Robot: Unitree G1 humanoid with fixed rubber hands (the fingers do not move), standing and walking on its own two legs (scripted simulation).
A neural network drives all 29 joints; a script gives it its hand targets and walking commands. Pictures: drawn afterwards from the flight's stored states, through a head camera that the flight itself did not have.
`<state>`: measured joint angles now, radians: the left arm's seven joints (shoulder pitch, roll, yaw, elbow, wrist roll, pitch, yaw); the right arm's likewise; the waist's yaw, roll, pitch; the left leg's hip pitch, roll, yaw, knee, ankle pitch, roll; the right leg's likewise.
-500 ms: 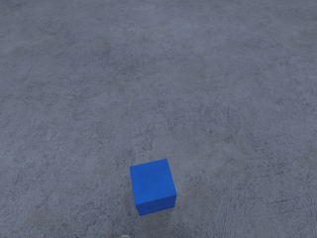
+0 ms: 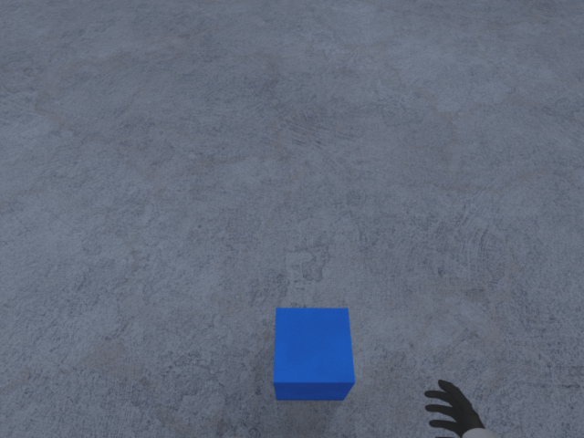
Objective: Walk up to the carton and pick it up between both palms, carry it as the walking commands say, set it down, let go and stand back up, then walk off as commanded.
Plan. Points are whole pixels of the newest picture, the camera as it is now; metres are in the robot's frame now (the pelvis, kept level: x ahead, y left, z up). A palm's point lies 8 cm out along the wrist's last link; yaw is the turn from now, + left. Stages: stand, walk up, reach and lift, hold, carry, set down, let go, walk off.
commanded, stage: walk up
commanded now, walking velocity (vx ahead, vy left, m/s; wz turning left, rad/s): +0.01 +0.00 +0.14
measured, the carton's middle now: (311, 355) +0.40 -0.02 -0.65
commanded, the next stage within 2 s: stand in 0.22 s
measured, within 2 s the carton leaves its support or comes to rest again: neither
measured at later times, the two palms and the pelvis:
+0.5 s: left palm out of the picture +0.02 +0.25 -0.13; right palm out of the picture +0.05 -0.21 -0.14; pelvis +0.01 +0.02 +0.01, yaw +1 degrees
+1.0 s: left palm out of the picture +0.00 +0.21 -0.14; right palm out of the picture +0.02 -0.22 -0.14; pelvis +0.03 +0.00 +0.01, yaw +1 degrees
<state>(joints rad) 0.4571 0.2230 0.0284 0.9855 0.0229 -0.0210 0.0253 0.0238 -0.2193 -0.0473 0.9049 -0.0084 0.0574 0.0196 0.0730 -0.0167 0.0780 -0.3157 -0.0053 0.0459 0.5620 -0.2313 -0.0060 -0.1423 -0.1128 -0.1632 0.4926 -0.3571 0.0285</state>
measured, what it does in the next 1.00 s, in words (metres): steps on the spot: left foot, then right foot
